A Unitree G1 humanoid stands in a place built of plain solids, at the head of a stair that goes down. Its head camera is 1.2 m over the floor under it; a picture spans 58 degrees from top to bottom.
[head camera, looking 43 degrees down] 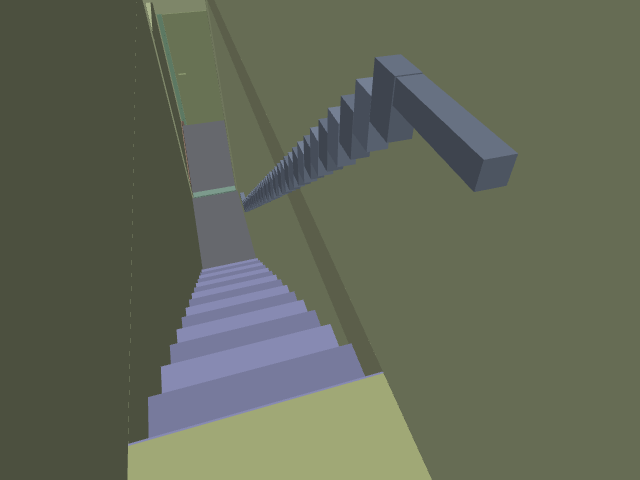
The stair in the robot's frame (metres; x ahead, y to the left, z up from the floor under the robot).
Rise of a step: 0.21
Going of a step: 0.25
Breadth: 0.84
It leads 17 degrees to the left of straight ahead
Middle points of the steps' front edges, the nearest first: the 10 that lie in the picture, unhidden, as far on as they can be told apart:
0.59 0.16 0.00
0.83 0.24 -0.21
1.07 0.31 -0.42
1.31 0.38 -0.63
1.56 0.46 -0.84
1.80 0.53 -1.05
2.04 0.60 -1.26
2.28 0.68 -1.47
2.53 0.75 -1.68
2.77 0.83 -1.89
